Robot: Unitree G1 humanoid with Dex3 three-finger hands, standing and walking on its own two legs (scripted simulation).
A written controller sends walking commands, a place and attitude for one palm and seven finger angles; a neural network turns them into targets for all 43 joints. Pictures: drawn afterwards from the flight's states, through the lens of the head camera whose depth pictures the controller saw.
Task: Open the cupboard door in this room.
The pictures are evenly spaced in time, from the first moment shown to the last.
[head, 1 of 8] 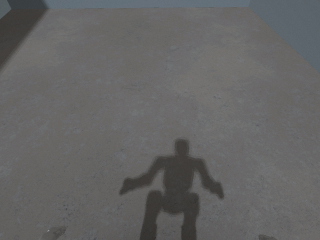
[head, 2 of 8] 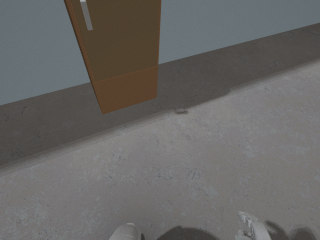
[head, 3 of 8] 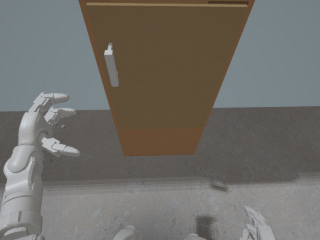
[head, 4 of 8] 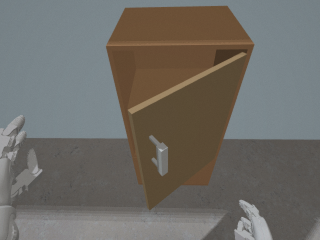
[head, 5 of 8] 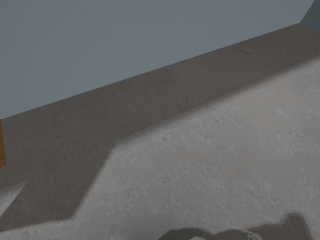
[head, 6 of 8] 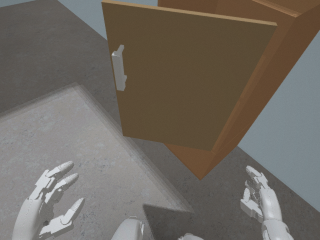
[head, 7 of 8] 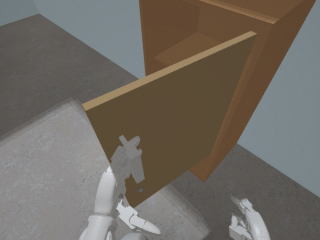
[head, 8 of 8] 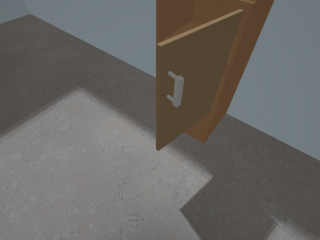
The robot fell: no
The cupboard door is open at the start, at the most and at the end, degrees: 0 79 78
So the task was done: yes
